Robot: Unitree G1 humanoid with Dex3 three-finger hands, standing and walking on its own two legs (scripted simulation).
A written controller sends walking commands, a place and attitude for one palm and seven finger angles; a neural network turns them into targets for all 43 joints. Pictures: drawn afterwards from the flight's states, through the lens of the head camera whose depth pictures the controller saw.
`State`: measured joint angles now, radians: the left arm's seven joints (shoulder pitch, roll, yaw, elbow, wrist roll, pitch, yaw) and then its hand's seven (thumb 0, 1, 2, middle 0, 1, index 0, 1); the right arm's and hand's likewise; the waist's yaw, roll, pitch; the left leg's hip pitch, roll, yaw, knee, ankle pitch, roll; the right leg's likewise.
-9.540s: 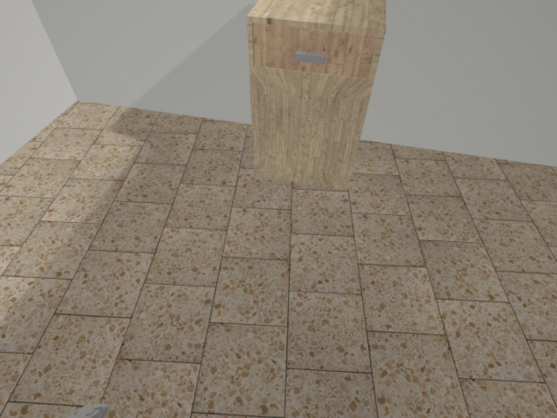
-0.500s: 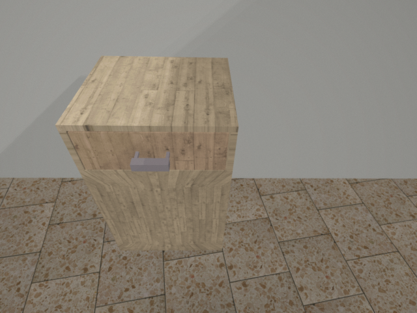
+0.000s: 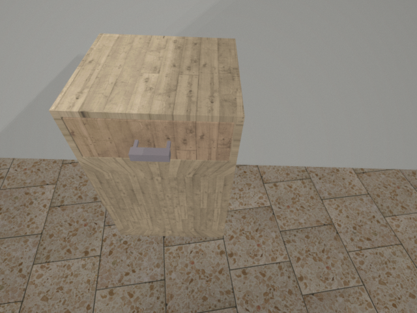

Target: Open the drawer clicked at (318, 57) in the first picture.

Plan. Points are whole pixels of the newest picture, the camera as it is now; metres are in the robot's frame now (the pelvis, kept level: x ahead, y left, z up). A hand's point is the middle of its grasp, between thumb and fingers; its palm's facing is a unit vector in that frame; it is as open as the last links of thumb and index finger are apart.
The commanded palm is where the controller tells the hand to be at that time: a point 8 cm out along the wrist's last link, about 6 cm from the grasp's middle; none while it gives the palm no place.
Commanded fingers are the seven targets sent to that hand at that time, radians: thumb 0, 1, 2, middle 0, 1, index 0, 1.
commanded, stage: come to a stop and stand still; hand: left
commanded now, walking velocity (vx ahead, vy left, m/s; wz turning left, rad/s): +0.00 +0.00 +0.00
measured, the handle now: (151, 148) +0.54 +0.20 -0.07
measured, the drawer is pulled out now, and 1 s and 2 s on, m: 0.00 0.00 0.00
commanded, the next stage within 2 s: look again from close up in 0.56 s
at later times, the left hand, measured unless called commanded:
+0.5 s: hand out of the picture -0.01 +0.19 -0.17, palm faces +0.01 -0.98 -0.20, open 7.4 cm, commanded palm none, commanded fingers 0.00 0.90 0.90 -0.20 -0.30 -0.20 -0.30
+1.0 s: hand out of the picture -0.08 +0.16 -0.17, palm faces +0.04 -0.99 -0.15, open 7.4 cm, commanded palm none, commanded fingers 0.00 0.90 0.90 -0.20 -0.30 -0.20 -0.30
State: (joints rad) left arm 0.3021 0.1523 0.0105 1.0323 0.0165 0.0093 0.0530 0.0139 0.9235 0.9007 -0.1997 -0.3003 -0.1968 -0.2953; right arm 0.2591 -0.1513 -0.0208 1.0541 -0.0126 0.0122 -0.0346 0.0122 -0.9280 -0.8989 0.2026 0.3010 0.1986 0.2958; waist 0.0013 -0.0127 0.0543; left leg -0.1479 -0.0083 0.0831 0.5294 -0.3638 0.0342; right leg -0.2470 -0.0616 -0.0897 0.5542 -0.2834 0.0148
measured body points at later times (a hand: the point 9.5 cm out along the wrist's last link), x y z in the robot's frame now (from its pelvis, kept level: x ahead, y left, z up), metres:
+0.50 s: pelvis -0.04 +0.01 +0.00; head -0.06 +0.02 +0.45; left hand -0.01 +0.24 -0.15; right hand -0.02 -0.22 -0.15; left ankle -0.05 +0.09 -0.73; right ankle +0.01 -0.13 -0.73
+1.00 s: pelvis -0.04 +0.01 +0.01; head -0.05 +0.02 +0.46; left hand -0.08 +0.21 -0.16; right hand -0.07 -0.20 -0.15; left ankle -0.05 +0.09 -0.73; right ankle +0.01 -0.13 -0.73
